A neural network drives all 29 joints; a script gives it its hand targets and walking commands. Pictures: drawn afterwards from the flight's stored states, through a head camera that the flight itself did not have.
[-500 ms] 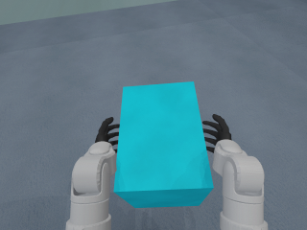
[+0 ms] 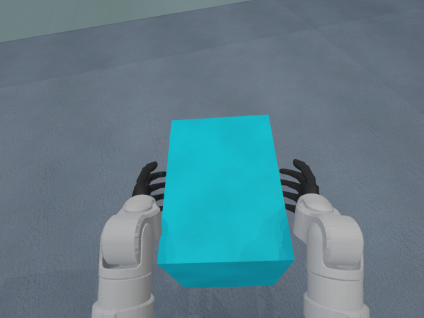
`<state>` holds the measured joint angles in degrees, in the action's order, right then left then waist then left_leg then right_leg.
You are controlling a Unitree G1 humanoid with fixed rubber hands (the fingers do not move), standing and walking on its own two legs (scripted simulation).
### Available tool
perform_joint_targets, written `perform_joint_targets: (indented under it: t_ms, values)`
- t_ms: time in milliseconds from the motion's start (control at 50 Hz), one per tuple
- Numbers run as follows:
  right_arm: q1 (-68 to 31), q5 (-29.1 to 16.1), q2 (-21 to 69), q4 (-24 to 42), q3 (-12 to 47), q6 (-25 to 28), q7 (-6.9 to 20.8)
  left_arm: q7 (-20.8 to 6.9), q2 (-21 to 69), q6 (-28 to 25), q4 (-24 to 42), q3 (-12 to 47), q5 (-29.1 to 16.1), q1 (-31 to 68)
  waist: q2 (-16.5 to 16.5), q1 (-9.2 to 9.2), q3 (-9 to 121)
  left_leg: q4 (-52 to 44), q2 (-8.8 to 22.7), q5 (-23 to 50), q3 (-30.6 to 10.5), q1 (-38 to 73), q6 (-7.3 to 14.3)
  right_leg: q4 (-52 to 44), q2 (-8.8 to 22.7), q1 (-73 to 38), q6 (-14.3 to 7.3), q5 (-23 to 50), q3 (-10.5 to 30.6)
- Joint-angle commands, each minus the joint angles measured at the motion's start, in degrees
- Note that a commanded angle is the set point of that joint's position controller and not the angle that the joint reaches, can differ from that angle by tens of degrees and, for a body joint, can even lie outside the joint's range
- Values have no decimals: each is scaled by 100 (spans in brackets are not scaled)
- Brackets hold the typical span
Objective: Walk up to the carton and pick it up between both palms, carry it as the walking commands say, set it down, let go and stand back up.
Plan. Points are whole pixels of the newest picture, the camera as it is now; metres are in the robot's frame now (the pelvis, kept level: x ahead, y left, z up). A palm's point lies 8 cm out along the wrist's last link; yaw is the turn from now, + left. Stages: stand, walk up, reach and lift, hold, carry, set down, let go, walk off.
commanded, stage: carry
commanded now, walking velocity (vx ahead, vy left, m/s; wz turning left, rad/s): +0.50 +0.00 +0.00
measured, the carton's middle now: (224, 206) +0.33 -0.01 +0.00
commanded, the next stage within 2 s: none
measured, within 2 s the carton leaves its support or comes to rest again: neither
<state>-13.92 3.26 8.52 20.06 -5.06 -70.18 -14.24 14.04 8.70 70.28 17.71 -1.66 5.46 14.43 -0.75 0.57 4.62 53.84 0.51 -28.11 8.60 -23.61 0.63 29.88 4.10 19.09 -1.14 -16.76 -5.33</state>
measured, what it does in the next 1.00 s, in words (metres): walks ahead: left foot, then right foot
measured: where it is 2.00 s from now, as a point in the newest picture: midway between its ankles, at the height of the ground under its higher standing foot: (237, 209)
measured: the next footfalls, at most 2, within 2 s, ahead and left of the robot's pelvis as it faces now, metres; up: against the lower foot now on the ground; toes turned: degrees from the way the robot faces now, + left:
left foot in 0.18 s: +0.26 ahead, +0.13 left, +0.00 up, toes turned +7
right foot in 0.52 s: +0.41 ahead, -0.09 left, +0.00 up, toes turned -8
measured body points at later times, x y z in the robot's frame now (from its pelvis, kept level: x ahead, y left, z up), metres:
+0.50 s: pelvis +0.30 +0.02 +0.00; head +0.32 +0.02 +0.45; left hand +0.61 +0.14 +0.08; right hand +0.59 -0.13 +0.08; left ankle +0.22 +0.13 -0.74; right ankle +0.35 -0.08 -0.73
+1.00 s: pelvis +0.54 +0.04 +0.00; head +0.58 +0.04 +0.44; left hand +0.85 +0.16 +0.07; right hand +0.83 -0.12 +0.08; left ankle +0.54 +0.12 -0.74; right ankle +0.46 -0.08 -0.73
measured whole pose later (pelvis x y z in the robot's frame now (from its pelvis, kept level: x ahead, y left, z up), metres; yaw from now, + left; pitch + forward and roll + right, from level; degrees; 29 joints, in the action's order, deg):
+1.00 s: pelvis +0.54 +0.04 +0.00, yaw -2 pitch +5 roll +0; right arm -13.9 3.3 8.6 21.2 -4.9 -69.8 -14.9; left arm 13.8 8.8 69.5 17.8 -1.8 5.5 15.2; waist 0.5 0.3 1.1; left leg 30.0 1.6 -15.3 9.2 -19.4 2.9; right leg 32.9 2.4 14.2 1.0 -20.6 -5.7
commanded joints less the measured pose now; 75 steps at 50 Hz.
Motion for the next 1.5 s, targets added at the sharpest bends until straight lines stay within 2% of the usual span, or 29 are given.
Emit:
perform_joint_targets:
  t_ms: [0,100,140,180,200,260,380,460,480,500,520,540,600,720,760,800,820,960,1080,1160,1220,1260,1280,1320,1340,1360,1380,1400,1480]
  values:
    - [-2558,-1963,6114,1084,3531,220,1196,-1336,5954,-351,1019,2717,-2241,2383,1371,-177,1959,-1069,106,580,-398,-1596,-226,-1262,1367,-3401,-622,3155,1416]
    - [-2641,-2007,6047,1294,3529,239,1168,-1322,5836,-377,1258,2723,-2299,2400,1579,-164,1927,-2909,-185,2360,332,370,-174,-886,985,-2234,-228,2797,215]
    - [-2599,-1987,6002,1010,3403,199,1165,-1280,5789,-340,1078,2730,-2219,2474,883,-16,2397,-3161,-21,2694,286,2459,-23,327,539,-1220,78,2544,-438]
    - [-2558,-1867,5742,776,3206,178,1126,-1245,5614,-260,965,2778,-2154,2714,-1324,128,2647,-3443,2055,3196,-2986,4505,1084,2951,-279,1424,540,-749,-557]
    - [-2099,-1845,5697,619,3180,151,1122,-1239,5585,-184,790,2796,-2131,2357,-1525,119,2460,-3223,2311,4667,-3258,4908,1517,3683,-508,2182,448,-1579,-11]
    - [-2059,-1860,6035,634,3314,159,1240,-1319,5983,-208,722,2967,-2176,2188,-652,109,2250,-3181,2164,4811,-2463,4290,1249,3101,71,2388,341,-1047,455]
    - [-2351,-1990,6120,1034,3271,325,1339,-1307,6170,-377,1188,3173,-2260,2652,-1035,33,2029,-3685,1652,3253,-1065,2914,788,516,-122,660,410,-188,-81]
    - [-2659,-1926,5976,990,3289,251,1278,-1305,6042,-310,987,3019,-2206,2883,-535,-53,1950,-2804,1168,2665,-317,2113,387,-755,-217,-808,219,610,-339]
    - [-2667,-1888,5939,957,3288,219,1250,-1295,5992,-289,908,2950,-2185,2697,-63,-169,2300,-1924,923,2999,-34,1259,124,-754,103,-2164,-27,857,266]
    - [-2572,-1881,5836,958,3310,170,1224,-1287,5886,-254,834,2870,-2138,2447,1002,-212,2466,-720,497,2220,131,-9,-129,-1007,1054,-3301,-483,1647,1781]
    - [-2528,-1856,5781,892,3332,118,1214,-1290,5799,-219,647,2831,-2071,2283,1852,-208,2271,173,-8,-9,-27,-1506,-205,-935,1769,-4192,-1045,3641,2857]
    - [-2350,-1855,5774,642,3396,56,1209,-1271,5717,-170,389,2761,-1955,2011,1584,-201,2184,564,-62,-720,-363,-1986,-165,-724,2027,-4448,-1308,5607,2986]
    - [-2154,-1910,6004,691,3449,118,1196,-1315,5947,-235,546,2690,-2056,2040,810,-161,1978,-487,150,-173,-551,-2035,-153,-612,1645,-4286,-791,6195,1757]
    - [-2533,-2064,6104,1446,3610,281,1213,-1335,6079,-416,1269,2756,-2227,2170,1404,-167,2358,-2988,-203,2466,373,589,-184,-79,788,-2766,-186,5747,37]
    - [-2438,-2074,6095,1408,3581,266,1261,-1323,6057,-404,1282,2813,-2236,2207,836,-13,2628,-3284,385,4162,-67,2199,42,479,556,-1551,178,3803,-245]
    - [-2353,-1977,5997,1092,3360,241,1246,-1300,5893,-350,1263,2889,-2217,2578,-1071,-38,2877,-2237,2041,9712,-1691,4267,767,1328,-22,561,627,-927,-276]
    - [-2037,-1897,5988,843,3264,208,1251,-1289,5892,-282,1132,2922,-2209,2483,-1312,-11,2787,-2172,2271,10646,-1737,4297,953,1537,-190,705,631,-1939,-9]
    - [-2204,-1948,6073,1069,3298,246,1366,-1304,6184,-310,1298,3118,-2232,2442,-935,-92,2601,-2226,1449,7354,-633,2946,429,-475,-21,-578,524,575,-204]
    - [-2194,-1932,6081,1182,3443,194,1321,-1351,6080,-276,1160,2973,-2168,2254,359,-66,2644,-1676,759,5735,-209,1508,-1,313,381,-2158,217,5589,208]
    - [-2356,-2002,6113,1456,3495,242,1286,-1360,6046,-358,1310,2913,-2191,2300,714,-67,2564,-2235,247,4266,215,901,-93,721,296,-2878,94,6888,142]
    - [-2257,-1947,6066,1368,3398,295,1278,-1348,5957,-416,1243,2875,-2171,2165,-90,-1,2619,-2445,451,6660,-11,2768,167,1075,-195,-1293,278,5061,-407]
    - [-2166,-1885,5972,1166,3285,373,1281,-1353,5808,-473,1164,2829,-2109,2193,-1429,69,2377,-1793,1292,10112,-915,4998,706,651,-770,1388,443,-414,-744]
    - [-2149,-1824,5900,1107,3209,408,1269,-1349,5682,-511,1233,2817,-2141,2369,-1426,107,2356,-1627,1482,10293,-1109,5372,800,236,-695,1925,433,-1061,-456]
    - [-2164,-1809,5991,1200,3339,391,1230,-1357,5809,-492,1274,2911,-2161,2249,-744,-42,2254,-1369,1344,8866,-497,4368,585,-807,-589,850,356,63,-495]
    - [-1897,-1827,6028,1228,3451,366,1232,-1379,5911,-451,1303,2902,-2136,2022,-211,-94,2294,-992,1149,7587,-42,3271,376,-1335,-416,-355,334,1852,-425]
    - [-2011,-1803,5962,1175,3468,342,1226,-1389,5850,-431,1134,2809,-2090,1955,571,-125,2296,-565,867,4998,191,1625,87,-895,57,-1810,242,4812,165]
    - [-2356,-1812,5988,1198,3506,312,1214,-1385,5761,-430,999,2768,-2044,2120,1666,-148,1991,-188,314,449,225,-599,-108,-342,792,-3177,-135,8100,1178]
    - [-2667,-1809,5863,1151,3559,258,1188,-1366,5654,-398,798,2771,-1974,2266,1950,-164,1722,-135,8,-1045,90,-1529,-102,-65,1159,-3484,-446,9355,1663]
    - [-2395,-1853,5958,1160,3496,262,1134,-1339,5677,-349,1202,2801,-2105,2299,1333,-160,1513,373,-123,-283,116,-2606,-124,306,767,-4263,-505,9109,1557]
